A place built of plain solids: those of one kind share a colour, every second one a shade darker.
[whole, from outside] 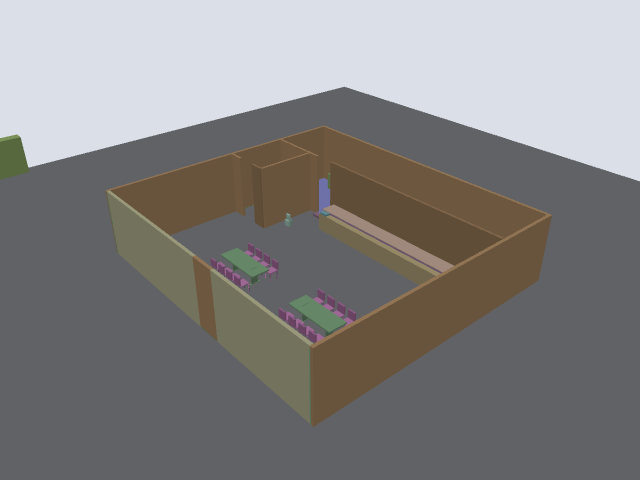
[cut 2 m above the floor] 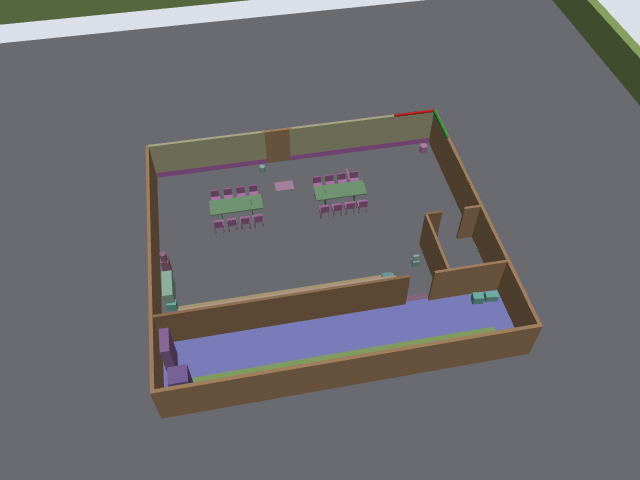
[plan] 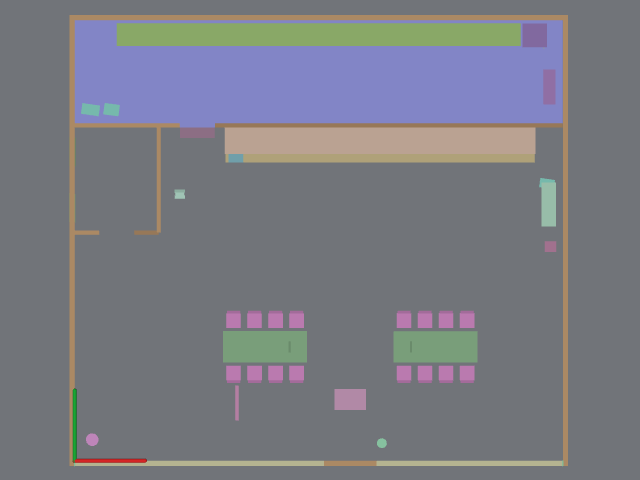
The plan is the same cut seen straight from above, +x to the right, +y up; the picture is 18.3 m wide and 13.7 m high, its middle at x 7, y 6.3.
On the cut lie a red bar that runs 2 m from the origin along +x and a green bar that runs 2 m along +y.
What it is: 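A works or school canteen of the 2010s to 2020s; 13.9 x 12.6 m, ceiling 3.2 m, a street door 0.95 x 2.1 m in the glazed front; tables 0.75 m, chairs 0.45 m, bar tops 1.06 m, a counter 1.0 m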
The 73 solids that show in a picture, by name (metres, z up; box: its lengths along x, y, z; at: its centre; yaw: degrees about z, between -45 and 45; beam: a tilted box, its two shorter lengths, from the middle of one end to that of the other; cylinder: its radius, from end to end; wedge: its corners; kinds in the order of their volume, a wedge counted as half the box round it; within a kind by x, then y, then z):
{
 "street_hedge_1": {"box": [0.6, 16.6, 2.25], "at": [-12.63, -8.3, 1.07]},
 "street_hedge_2": {"box": [39.8, 0.6, 2.25], "at": [6.96, -16.3, 1.07]},
 "wall_1": {"box": [0.15, 6.81, 3.28], "at": [-0.07, 3.25, 1.59]},
 "wall_2": {"box": [0.15, 3.3, 3.28], "at": [-0.07, 8.01, 1.59]},
 "wall_3": {"box": [0.15, 3.36, 3.28], "at": [-0.07, 11.04, 1.59]},
 "wall_4": {"box": [0.7, 0.12, 3.28], "at": [0.35, 6.51, 1.59]},
 "wall_5": {"box": [3.0, 0.12, 3.28], "at": [1.5, 9.57, 1.59]},
 "wall_6": {"box": [0.7, 0.12, 3.28], "at": [2.05, 6.51, 1.59]},
 "wall_7": {"box": [0.12, 3.06, 3.28], "at": [2.4, 8.04, 1.59]},
 "wall_8": {"box": [14.23, 0.15, 3.28], "at": [6.96, 12.64, 1.59]},
 "wall_9": {"box": [1.5, 0.15, 3.28], "at": [7.87, -0.07, 1.59]},
 "wall_10": {"box": [9.93, 0.12, 3.28], "at": [8.96, 9.57, 1.59]},
 "wall_11": {"box": [0.15, 12.87, 3.28], "at": [14.01, 6.29, 1.59]},
 "zone_back_1": {"box": [13.93, 3.06, 0.17], "at": [6.96, 11.04, 0.04]},
 "back_worktop_1": {"box": [11.53, 0.65, 0.95], "at": [6.96, 12.16, 0.55]},
 "counter_1": {"box": [8.83, 0.7, 1.05], "at": [8.71, 9.16, 0.47]},
 "window_wall_1": {"box": [7.26, 0.15, 3.28], "at": [3.63, -0.07, 1.59]},
 "window_wall_2": {"box": [5.46, 0.15, 3.28], "at": [11.2, -0.07, 1.59]},
 "tray_rail_1": {"box": [8.83, 0.3, 0.94], "at": [8.71, 8.66, 0.42]},
 "back_fridge_1": {"box": [0.7, 0.68, 1.9], "at": [13.13, 12.14, 1.02]},
 "shelf_1": {"box": [0.35, 1.0, 1.95], "at": [13.54, 10.67, 1.04]},
 "recycling_station_1": {"box": [0.42, 1.26, 1.0], "at": [13.53, 7.31, 0.45]},
 "meeting_table_1": {"box": [2.4, 0.9, 0.07], "at": [5.43, 3.25, 0.71]},
 "meeting_table_2": {"box": [0.06, 0.32, 0.8], "at": [6.13, 3.25, 0.35]},
 "meeting_table_3": {"box": [2.4, 0.9, 0.07], "at": [10.3, 3.25, 0.71]},
 "side_chair_1": {"box": [0.38, 0.08, 0.38], "at": [4.53, 2.26, 0.65]},
 "side_chair_2": {"box": [0.42, 0.42, 0.04], "at": [4.53, 2.5, 0.43]},
 "side_chair_3": {"box": [0.42, 0.42, 0.04], "at": [4.53, 4.0, 0.43]},
 "side_chair_4": {"box": [0.38, 0.08, 0.38], "at": [4.53, 4.24, 0.65]},
 "side_chair_5": {"box": [0.38, 0.08, 0.38], "at": [5.13, 2.26, 0.65]},
 "side_chair_6": {"box": [0.42, 0.42, 0.04], "at": [5.13, 2.5, 0.43]},
 "side_chair_7": {"box": [0.42, 0.42, 0.04], "at": [5.13, 4.0, 0.43]},
 "side_chair_8": {"box": [0.38, 0.08, 0.38], "at": [5.13, 4.24, 0.65]},
 "side_chair_9": {"box": [0.38, 0.08, 0.38], "at": [5.73, 2.26, 0.65]},
 "side_chair_10": {"box": [0.42, 0.42, 0.04], "at": [5.73, 2.5, 0.43]},
 "side_chair_11": {"box": [0.42, 0.42, 0.04], "at": [5.73, 4.0, 0.43]},
 "side_chair_12": {"box": [0.38, 0.08, 0.38], "at": [5.73, 4.24, 0.65]},
 "side_chair_13": {"box": [0.38, 0.08, 0.38], "at": [6.33, 2.26, 0.65]},
 "side_chair_14": {"box": [0.42, 0.42, 0.04], "at": [6.33, 2.5, 0.43]},
 "side_chair_15": {"box": [0.42, 0.42, 0.04], "at": [6.33, 4.0, 0.43]},
 "side_chair_16": {"box": [0.38, 0.08, 0.38], "at": [6.33, 4.24, 0.65]},
 "side_chair_17": {"box": [0.38, 0.08, 0.38], "at": [9.4, 2.26, 0.65]},
 "side_chair_18": {"box": [0.42, 0.42, 0.04], "at": [9.4, 2.5, 0.43]},
 "side_chair_19": {"box": [0.42, 0.42, 0.04], "at": [9.4, 4.0, 0.43]},
 "side_chair_20": {"box": [0.38, 0.08, 0.38], "at": [9.4, 4.24, 0.65]},
 "side_chair_21": {"box": [0.38, 0.08, 0.38], "at": [10.0, 2.26, 0.65]},
 "side_chair_22": {"box": [0.42, 0.42, 0.04], "at": [10.0, 2.5, 0.43]},
 "side_chair_23": {"box": [0.42, 0.42, 0.04], "at": [10.0, 4.0, 0.43]},
 "side_chair_24": {"box": [0.38, 0.08, 0.38], "at": [10.0, 4.24, 0.65]},
 "side_chair_25": {"box": [0.38, 0.08, 0.38], "at": [10.6, 2.26, 0.65]},
 "side_chair_26": {"box": [0.42, 0.42, 0.04], "at": [10.6, 2.5, 0.43]},
 "side_chair_27": {"box": [0.42, 0.42, 0.04], "at": [10.6, 4.0, 0.43]},
 "side_chair_28": {"box": [0.38, 0.08, 0.38], "at": [10.6, 4.24, 0.65]},
 "side_chair_29": {"box": [0.38, 0.08, 0.38], "at": [11.2, 2.26, 0.65]},
 "side_chair_30": {"box": [0.42, 0.42, 0.04], "at": [11.2, 2.5, 0.43]},
 "side_chair_31": {"box": [0.42, 0.42, 0.04], "at": [11.2, 4.0, 0.43]},
 "side_chair_32": {"box": [0.38, 0.08, 0.38], "at": [11.2, 4.24, 0.65]},
 "counter_top_1": {"box": [8.87, 0.78, 0.04], "at": [8.71, 9.14, 1.02]},
 "stallriser_1": {"box": [7.26, 0.05, 0.35], "at": [3.63, -0.02, 0.12]},
 "stallriser_2": {"box": [5.46, 0.05, 0.35], "at": [11.2, -0.02, 0.12]},
 "box_cardboard_1": {"box": [0.51, 0.31, 0.38], "at": [0.45, 10.02, 0.26], "yaw": -8.1},
 "box_cardboard_2": {"box": [0.44, 0.33, 0.44], "at": [1.05, 10.02, 0.29], "yaw": -7.6},
 "box_cardboard_3": {"box": [0.43, 0.27, 0.45], "at": [13.48, 7.91, 0.17], "yaw": -8.2},
 "water_cooler_1": {"box": [0.33, 0.31, 1.03], "at": [13.58, 6.11, 0.47]},
 "water_cooler_2": {"cylinder": 0.14, "from": [13.58, 6.11, 0.98], "to": [13.58, 6.11, 1.4]},
 "back_step_1": {"box": [1.0, 0.3, 0.17], "at": [3.5, 9.36, 0.04]},
 "plant_pot_1": {"cylinder": 0.18, "from": [0.5, 0.6, 0.0], "to": [0.5, 0.6, 0.38]},
 "door_mat_1": {"box": [0.9, 0.6, 0.07], "at": [7.87, 1.75, -0.02]},
 "front_corner_1": {"box": [0.04, 0.17, 3.13], "at": [13.93, -0.07, 1.51]},
 "bin_waste_1": {"cylinder": 0.14, "from": [8.77, 0.5, 0.0], "to": [8.77, 0.5, 0.31]},
 "tray_stack_1": {"box": [0.42, 0.3, 0.1], "at": [4.6, 8.66, 0.94]},
 "wet_floor_sign_1": {"box": [0.3, 0.1, 0.36], "at": [3.0, 7.69, 0.13]},
 "cable_protector_1": {"box": [0.1, 1.0, 0.07], "at": [4.63, 1.65, -0.01]}
}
